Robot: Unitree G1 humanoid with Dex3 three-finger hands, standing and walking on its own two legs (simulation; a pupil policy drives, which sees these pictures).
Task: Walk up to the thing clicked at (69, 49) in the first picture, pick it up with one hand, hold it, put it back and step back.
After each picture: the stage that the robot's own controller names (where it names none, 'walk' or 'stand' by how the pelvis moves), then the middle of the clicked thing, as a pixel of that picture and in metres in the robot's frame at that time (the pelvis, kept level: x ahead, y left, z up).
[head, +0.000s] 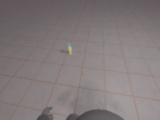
stand; (69, 49) +1.34 +0.44 -0.65
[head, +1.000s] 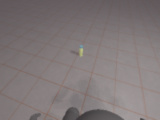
walk; (81, 50) +1.26 +0.17 -0.63
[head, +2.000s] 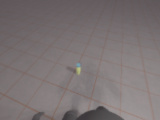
walk; (78, 69) +0.83 +0.15 -0.64
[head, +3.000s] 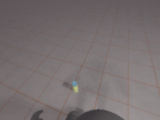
walk; (75, 87) +0.51 +0.21 -0.63
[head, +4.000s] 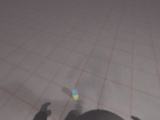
stand; (75, 95) +0.38 +0.17 -0.64
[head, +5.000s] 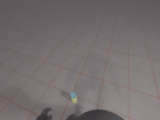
stand; (73, 98) +0.37 +0.18 -0.66
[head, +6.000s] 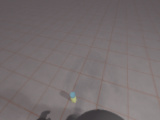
stand; (73, 97) +0.38 +0.19 -0.66
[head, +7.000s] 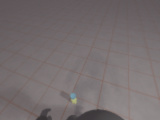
stand; (73, 98) +0.36 +0.19 -0.66
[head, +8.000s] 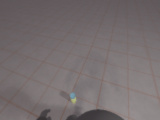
stand; (73, 98) +0.36 +0.19 -0.66
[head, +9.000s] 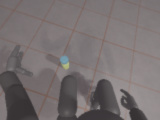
go down; (65, 63) +0.44 +0.21 -0.34
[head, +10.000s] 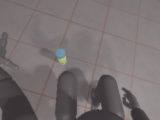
go down; (61, 57) +0.44 +0.24 -0.26
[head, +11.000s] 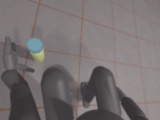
close in; (37, 52) +0.42 +0.28 -0.16
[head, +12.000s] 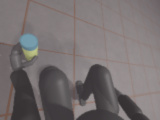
close; (30, 50) +0.43 +0.29 -0.15
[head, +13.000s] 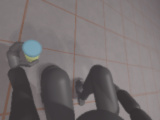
lift; (32, 53) +0.39 +0.28 -0.15
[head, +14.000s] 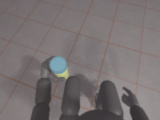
lift; (61, 71) +0.31 +0.20 +0.00
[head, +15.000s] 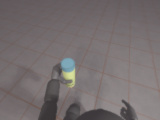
hold; (69, 75) +0.31 +0.15 +0.04
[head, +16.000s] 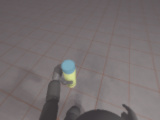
hold; (70, 75) +0.31 +0.15 +0.04
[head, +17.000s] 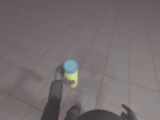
crouch; (71, 75) +0.31 +0.13 +0.04
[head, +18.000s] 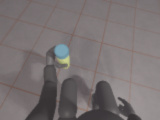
crouch; (63, 58) +0.41 +0.18 -0.04
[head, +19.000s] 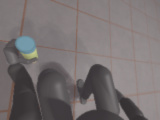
lower; (29, 52) +0.41 +0.28 -0.16
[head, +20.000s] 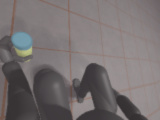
lower; (24, 50) +0.43 +0.29 -0.16
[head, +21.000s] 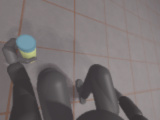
lower; (28, 52) +0.41 +0.29 -0.16
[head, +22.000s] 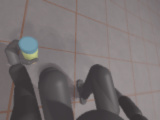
lower; (30, 53) +0.40 +0.29 -0.16
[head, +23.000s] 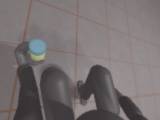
loosen; (37, 54) +0.40 +0.26 -0.15
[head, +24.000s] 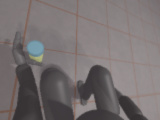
withdraw; (36, 55) +0.40 +0.27 -0.16
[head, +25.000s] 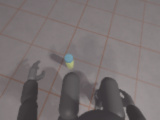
walk; (69, 62) +0.44 +0.21 -0.30
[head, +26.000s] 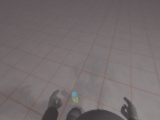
stand; (75, 97) +0.36 +0.15 -0.59
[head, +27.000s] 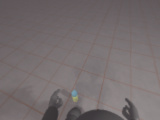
stand; (74, 96) +0.38 +0.17 -0.60
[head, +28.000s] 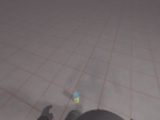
stand; (76, 97) +0.38 +0.14 -0.63
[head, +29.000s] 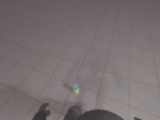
walk; (76, 89) +0.42 +0.16 -0.64
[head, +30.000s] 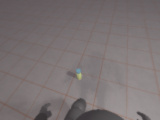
walk; (79, 74) +0.63 +0.19 -0.63
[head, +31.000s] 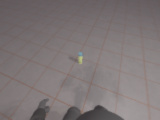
stand; (80, 58) +0.97 +0.15 -0.63
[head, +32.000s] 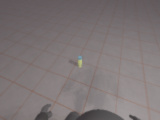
stand; (79, 61) +0.97 +0.18 -0.65
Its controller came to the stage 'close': yes
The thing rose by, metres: 0.67
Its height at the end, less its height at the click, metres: +0.00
